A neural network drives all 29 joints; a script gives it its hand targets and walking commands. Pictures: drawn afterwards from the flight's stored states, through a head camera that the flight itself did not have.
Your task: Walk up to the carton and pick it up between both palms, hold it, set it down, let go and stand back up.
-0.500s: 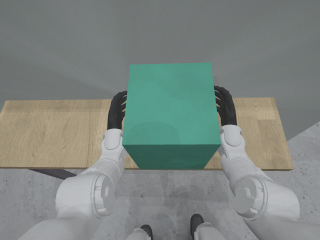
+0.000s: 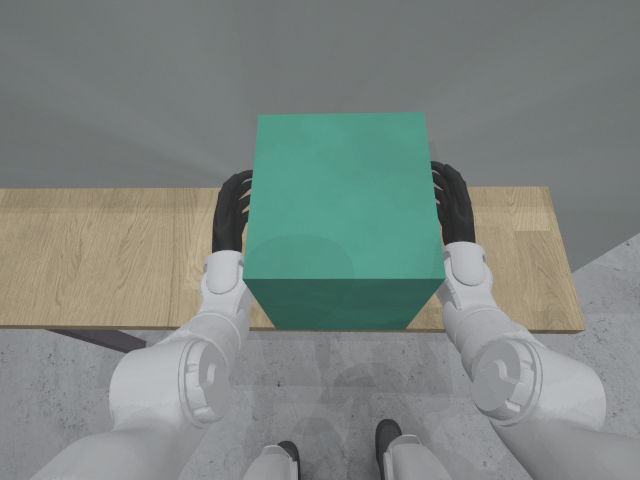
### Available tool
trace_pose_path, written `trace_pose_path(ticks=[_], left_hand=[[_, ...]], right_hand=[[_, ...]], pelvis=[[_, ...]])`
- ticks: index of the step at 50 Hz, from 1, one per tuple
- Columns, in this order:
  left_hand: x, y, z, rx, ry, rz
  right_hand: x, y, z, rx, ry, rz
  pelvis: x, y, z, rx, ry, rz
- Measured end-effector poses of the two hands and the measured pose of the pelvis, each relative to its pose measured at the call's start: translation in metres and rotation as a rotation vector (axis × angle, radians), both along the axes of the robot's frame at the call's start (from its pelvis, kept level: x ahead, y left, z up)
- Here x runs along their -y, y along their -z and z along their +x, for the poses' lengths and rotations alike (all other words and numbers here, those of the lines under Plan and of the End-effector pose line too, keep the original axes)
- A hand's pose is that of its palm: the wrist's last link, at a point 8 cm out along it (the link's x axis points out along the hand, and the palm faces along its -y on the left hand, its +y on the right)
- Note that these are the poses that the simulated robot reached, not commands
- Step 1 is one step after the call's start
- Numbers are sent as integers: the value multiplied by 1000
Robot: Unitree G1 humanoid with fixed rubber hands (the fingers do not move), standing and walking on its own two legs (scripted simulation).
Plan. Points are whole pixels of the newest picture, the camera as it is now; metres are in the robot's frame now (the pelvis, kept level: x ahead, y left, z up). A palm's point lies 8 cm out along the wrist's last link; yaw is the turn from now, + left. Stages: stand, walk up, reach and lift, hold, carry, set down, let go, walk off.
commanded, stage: set down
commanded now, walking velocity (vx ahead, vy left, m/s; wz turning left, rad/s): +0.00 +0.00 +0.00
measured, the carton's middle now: (340, 235) +0.42 -0.01 -0.05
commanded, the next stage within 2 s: none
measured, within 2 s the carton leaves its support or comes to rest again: neither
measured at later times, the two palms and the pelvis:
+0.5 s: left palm (228, 229) +0.42 +0.14 -0.02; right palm (458, 222) +0.42 -0.16 -0.01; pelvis +0.00 +0.00 -0.01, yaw -1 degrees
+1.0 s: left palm (180, 211) +0.42 +0.18 +0.04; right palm (507, 189) +0.43 -0.20 +0.05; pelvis -0.02 +0.01 -0.01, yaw -1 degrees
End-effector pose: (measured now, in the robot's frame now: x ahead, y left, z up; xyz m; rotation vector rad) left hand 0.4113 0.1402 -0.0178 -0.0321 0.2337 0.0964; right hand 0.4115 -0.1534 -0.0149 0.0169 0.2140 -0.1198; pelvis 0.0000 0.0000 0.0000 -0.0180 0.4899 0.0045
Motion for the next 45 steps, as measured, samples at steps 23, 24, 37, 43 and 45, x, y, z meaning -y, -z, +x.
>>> trace_pose_path(ticks=[23,24,37,43,45], left_hand=[[-1,-1,9,-41,15,9],[-2,-1,10,-46,19,12],[-4,-36,30,3,22,30],[-18,-51,22,-19,-7,61],[-25,-56,18,-24,-21,70]], right_hand=[[4,-3,6,-17,-53,-30],[4,-3,7,-22,-56,-32],[4,-24,21,-30,-49,-44],[14,-47,25,-11,-25,-24],[21,-54,24,-12,-16,-27]], pelvis=[[-3,8,-2,-27,14,10],[-4,8,-2,-30,14,9],[-9,18,-7,-39,22,-4],[-12,16,-15,-17,21,-8],[-11,15,-17,-1,20,-8]])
